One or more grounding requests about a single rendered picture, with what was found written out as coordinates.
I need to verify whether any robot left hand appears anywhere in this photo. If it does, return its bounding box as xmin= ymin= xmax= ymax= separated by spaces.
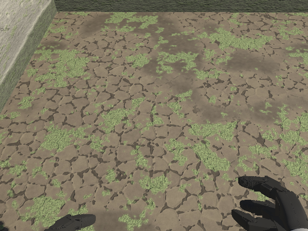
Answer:
xmin=44 ymin=214 xmax=96 ymax=231

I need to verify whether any robot right hand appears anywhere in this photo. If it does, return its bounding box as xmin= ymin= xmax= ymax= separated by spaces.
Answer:
xmin=231 ymin=175 xmax=308 ymax=231

